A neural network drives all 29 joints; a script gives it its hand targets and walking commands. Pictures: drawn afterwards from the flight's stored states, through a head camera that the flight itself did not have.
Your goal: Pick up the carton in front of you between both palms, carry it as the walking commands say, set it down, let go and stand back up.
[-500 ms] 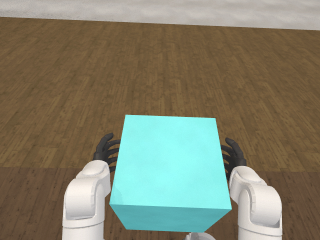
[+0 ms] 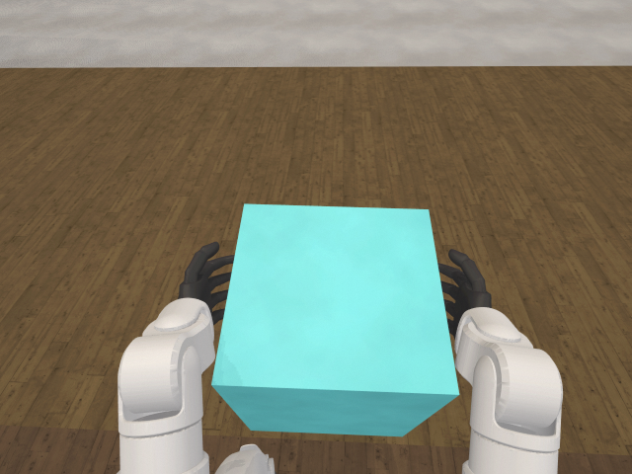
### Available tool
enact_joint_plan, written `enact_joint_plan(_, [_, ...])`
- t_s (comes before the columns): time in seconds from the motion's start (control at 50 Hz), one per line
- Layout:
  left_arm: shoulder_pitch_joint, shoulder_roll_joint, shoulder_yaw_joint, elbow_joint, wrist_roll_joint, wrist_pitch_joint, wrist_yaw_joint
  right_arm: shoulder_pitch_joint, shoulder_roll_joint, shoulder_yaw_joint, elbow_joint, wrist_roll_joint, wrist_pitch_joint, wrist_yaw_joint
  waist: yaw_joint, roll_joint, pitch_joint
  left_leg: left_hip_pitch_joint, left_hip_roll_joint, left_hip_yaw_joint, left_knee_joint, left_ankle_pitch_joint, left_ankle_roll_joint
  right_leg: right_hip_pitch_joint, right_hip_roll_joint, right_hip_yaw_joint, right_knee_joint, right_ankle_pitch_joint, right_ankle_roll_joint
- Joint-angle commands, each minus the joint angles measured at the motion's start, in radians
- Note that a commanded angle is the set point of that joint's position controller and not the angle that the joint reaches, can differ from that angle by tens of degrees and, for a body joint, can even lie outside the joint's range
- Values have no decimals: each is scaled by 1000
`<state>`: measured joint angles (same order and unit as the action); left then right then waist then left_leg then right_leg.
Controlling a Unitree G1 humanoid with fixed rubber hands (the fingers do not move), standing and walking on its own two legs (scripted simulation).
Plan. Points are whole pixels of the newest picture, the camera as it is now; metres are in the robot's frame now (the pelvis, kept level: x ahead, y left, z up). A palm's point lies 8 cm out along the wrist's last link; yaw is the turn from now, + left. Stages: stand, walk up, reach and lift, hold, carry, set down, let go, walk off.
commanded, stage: carry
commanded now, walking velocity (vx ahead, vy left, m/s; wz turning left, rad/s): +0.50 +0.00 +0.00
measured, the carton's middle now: (330, 331) +0.29 +0.00 +0.02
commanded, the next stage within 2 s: none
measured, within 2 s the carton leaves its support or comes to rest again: neither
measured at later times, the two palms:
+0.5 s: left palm (233, 114) +0.69 +0.18 +0.08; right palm (399, 113) +0.67 -0.12 +0.09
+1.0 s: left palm (255, 58) +0.95 +0.18 +0.06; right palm (386, 56) +0.95 -0.12 +0.06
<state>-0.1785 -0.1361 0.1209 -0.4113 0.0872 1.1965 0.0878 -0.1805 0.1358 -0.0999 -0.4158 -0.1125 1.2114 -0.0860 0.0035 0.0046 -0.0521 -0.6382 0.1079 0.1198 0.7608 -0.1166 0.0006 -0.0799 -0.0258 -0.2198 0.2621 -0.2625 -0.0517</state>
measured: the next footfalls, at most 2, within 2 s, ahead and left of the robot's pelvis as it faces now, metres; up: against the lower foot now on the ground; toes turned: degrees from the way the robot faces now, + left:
left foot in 0.16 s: +0.30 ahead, +0.10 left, +0.00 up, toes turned +9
right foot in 0.64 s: +0.56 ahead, -0.05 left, -0.03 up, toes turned -5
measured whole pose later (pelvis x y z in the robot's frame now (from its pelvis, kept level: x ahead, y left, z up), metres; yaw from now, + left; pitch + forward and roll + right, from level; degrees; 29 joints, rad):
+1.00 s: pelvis +0.58 +0.03 -0.05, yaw -1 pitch +6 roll -1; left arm -0.63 -0.07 0.25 -0.14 0.06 1.17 0.12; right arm -0.64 0.06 -0.24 -0.14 -0.07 1.20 -0.13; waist 0.02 0.02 0.09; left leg -0.45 0.00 0.04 0.44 0.09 0.03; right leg -0.32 0.05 -0.11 0.58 -0.25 -0.08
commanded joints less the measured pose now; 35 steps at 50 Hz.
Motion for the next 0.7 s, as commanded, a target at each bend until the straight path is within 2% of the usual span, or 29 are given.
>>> enact_joint_plan(0.0, [-494,-761,-709,4,-385,19,-251,-542,789,743,-21,403,2,213,21,-149,-166,-11,-44,69,-139,69,20,179,-201,91,-42,446,-88])
enact_joint_plan(0.04, [-556,-721,-698,53,-372,23,-238,-614,753,736,19,416,12,215,29,-159,-137,30,-57,80,-197,103,46,178,-202,80,-22,474,-83])
enact_joint_plan(0.08, [-637,-699,-690,99,-371,28,-226,-677,735,708,81,423,18,214,19,-165,-145,120,-72,85,-224,85,71,177,-206,62,58,551,-67])
enact_joint_plan(0.1, [-680,-698,-687,122,-376,31,-221,-703,728,687,117,424,19,213,0,-157,-180,224,-99,106,-233,53,77,160,-195,35,159,624,-50])
enact_joint_plan(0.12, [-723,-700,-681,147,-382,34,-216,-716,722,661,163,422,19,212,-38,-107,-239,397,-149,145,-271,3,77,106,-151,-16,344,641,-23])
enact_joint_plan(0.14, [-758,-703,-674,177,-384,36,-213,-731,715,634,199,419,20,212,-71,-13,-321,617,-65,31,-270,-76,79,-45,-118,-3,563,422,0])
enact_joint_plan(0.16, [-799,-744,-677,198,-403,40,-207,-764,692,605,240,414,17,213,-76,221,-437,860,241,-479,-346,-258,223,-350,-8,48,896,114,38])
enact_joint_plan(0.18, [-824,-752,-663,214,-403,35,-205,-773,741,610,283,438,10,214,-86,330,-425,905,285,-711,-489,-213,283,-568,88,146,1081,-239,38])
enact_joint_plan(0.2, [-869,-802,-666,231,-412,26,-201,-823,777,614,267,460,1,218,-86,265,-402,882,277,-607,-445,-74,276,-630,21,232,1176,-227,4])
enact_joint_plan(0.22, [-913,-835,-657,231,-420,14,-199,-886,830,628,260,482,-10,224,-80,150,-399,832,241,-503,-398,81,253,-640,-8,243,1176,-184,-11])
enact_joint_plan(0.24, [-953,-873,-654,242,-422,2,-197,-957,875,637,247,505,-22,229,-63,64,-383,763,220,-402,-382,164,217,-627,-38,246,1104,-125,-18])
enact_joint_plan(0.26, [-985,-899,-647,254,-421,-11,-194,-1031,913,647,234,528,-34,232,-47,60,-390,703,201,-336,-389,160,194,-590,-54,244,1033,-90,-16])
enact_joint_plan(0.28, [-1009,-914,-644,262,-421,-22,-188,-1078,940,654,230,545,-45,234,-41,70,-408,681,186,-291,-397,147,185,-564,-51,229,997,-71,-13])
enact_joint_plan(0.34, [-1061,-939,-646,292,-420,-47,-171,-1139,954,649,253,555,-70,230,-40,88,-419,693,169,-224,-395,201,207,-603,-47,200,885,-46,-1])
enact_joint_plan(0.42, [-1101,-929,-639,324,-420,-55,-159,-1136,926,614,311,530,-76,220,-62,107,-399,781,125,-152,-360,378,220,-675,-33,154,663,43,11])
enact_joint_plan(0.52, [-1141,-919,-619,333,-433,-33,-166,-1146,905,586,336,497,-61,207,-78,124,-357,809,43,-36,-264,526,166,-534,39,78,297,320,5])
enact_joint_plan(0.54, [-1145,-915,-611,331,-436,-24,-172,-1140,902,581,336,489,-56,203,-72,137,-359,790,44,-32,-234,523,150,-457,47,79,233,367,-1])
enact_joint_plan(0.56, [-1142,-914,-602,334,-438,-14,-180,-1137,903,578,338,482,-51,200,-50,133,-371,757,46,-24,-168,524,127,-352,48,87,180,421,-9])
enact_joint_plan(0.58, [-1124,-916,-592,345,-438,-6,-189,-1135,908,578,342,476,-46,197,-9,99,-390,702,32,4,-55,509,91,-208,43,83,85,519,-15])
enact_joint_plan(0.6, [-1108,-907,-581,357,-435,1,-198,-1125,911,583,351,474,-39,196,22,35,-385,610,-16,28,58,411,57,-54,22,72,33,653,-5])
enact_joint_plan(0.62, [-1090,-898,-561,386,-429,8,-209,-1120,899,580,366,466,-34,195,31,-78,-387,429,-87,21,202,53,32,136,-116,187,127,1129,1])
enact_joint_plan(0.64, [-1085,-879,-548,414,-415,13,-214,-1123,933,584,391,461,-18,194,36,-235,-466,130,-171,-41,354,-469,5,463,-327,423,337,1683,-128])
enact_joint_plan(0.66, [-1039,-881,-537,450,-408,14,-217,-1092,932,571,418,455,-9,192,54,-291,-546,16,-171,-121,457,-533,4,554,-376,483,343,1661,-223])
enact_joint_plan(0.68, [-1022,-908,-535,452,-414,10,-222,-1111,941,575,400,458,-8,189,73,-275,-538,-30,-146,-145,432,-506,12,522,-351,466,304,1495,-224])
